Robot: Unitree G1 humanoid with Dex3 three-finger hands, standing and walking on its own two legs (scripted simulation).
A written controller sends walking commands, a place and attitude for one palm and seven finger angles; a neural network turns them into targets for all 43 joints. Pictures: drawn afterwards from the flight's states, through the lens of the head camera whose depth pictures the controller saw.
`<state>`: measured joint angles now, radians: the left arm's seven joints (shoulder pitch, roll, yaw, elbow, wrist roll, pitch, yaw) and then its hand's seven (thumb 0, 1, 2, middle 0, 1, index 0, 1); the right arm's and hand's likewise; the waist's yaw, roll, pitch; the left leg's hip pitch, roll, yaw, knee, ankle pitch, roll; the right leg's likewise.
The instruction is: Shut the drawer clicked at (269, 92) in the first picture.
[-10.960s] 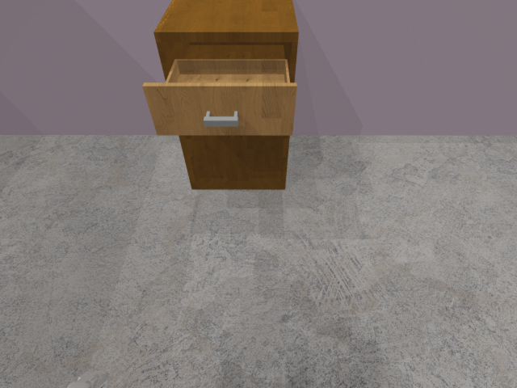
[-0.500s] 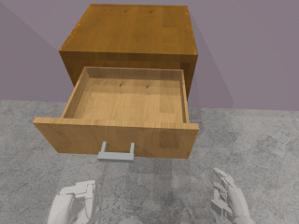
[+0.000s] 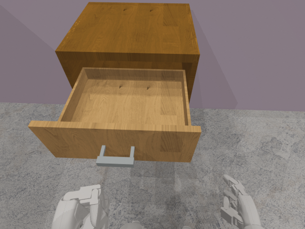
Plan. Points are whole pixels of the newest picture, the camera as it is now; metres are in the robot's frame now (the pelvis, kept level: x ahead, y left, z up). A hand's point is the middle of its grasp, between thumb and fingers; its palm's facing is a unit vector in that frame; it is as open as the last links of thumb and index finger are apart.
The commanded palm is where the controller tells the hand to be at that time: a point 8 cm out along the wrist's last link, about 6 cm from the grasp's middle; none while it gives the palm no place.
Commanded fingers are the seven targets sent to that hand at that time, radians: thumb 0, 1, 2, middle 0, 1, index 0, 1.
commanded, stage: bring the fist close to the handle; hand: left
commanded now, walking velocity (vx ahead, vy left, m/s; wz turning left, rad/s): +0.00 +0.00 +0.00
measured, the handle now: (116, 155) +0.32 +0.13 -0.01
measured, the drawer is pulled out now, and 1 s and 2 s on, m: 0.29 0.29 0.29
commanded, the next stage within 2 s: push the drawer shut in 1.38 s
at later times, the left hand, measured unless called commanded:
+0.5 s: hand (118, 206) +0.18 +0.09 +0.03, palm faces +0.02 -1.00 -0.01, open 3.3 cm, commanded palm +0.15 +0.15 +0.04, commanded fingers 0.00 0.90 0.90 -1.40 -1.60 -1.40 -1.60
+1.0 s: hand (125, 190) +0.22 +0.09 +0.00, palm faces +0.03 -1.00 +0.02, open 3.3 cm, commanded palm +0.20 +0.14 -0.01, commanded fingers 0.00 0.90 0.90 -1.40 -1.60 -1.40 -1.60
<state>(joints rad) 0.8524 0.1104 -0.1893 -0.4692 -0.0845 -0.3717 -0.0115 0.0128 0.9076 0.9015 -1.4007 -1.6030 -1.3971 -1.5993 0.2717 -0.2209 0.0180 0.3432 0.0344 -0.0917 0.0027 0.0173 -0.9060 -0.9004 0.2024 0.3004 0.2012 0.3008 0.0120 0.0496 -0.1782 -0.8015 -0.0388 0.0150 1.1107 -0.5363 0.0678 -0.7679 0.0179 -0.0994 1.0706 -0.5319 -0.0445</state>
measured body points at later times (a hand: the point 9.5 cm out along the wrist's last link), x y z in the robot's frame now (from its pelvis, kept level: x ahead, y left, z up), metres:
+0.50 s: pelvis +0.00 -0.02 -0.01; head +0.06 -0.02 +0.43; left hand +0.17 +0.15 +0.04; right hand +0.19 -0.25 -0.09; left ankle +0.01 +0.08 -0.66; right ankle +0.00 -0.10 -0.66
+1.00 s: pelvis -0.01 -0.02 -0.04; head +0.08 -0.02 +0.40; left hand +0.22 +0.14 +0.00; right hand +0.18 -0.24 -0.13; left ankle +0.01 +0.08 -0.66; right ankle +0.00 -0.10 -0.66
